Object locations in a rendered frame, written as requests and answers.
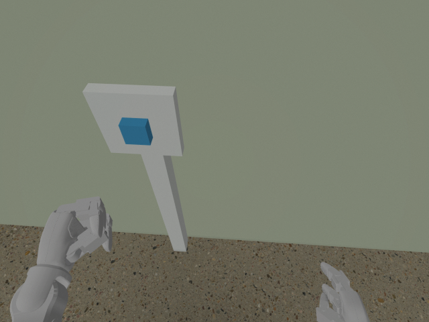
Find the panel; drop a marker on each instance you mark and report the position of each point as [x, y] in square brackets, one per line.
[159, 104]

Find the button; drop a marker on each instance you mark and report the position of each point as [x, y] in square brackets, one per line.
[136, 131]

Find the robot right hand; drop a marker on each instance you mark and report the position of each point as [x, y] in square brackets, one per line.
[347, 304]

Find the robot left forearm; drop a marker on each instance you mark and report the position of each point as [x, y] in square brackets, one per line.
[43, 296]

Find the robot left hand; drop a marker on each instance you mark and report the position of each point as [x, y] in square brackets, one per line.
[62, 229]

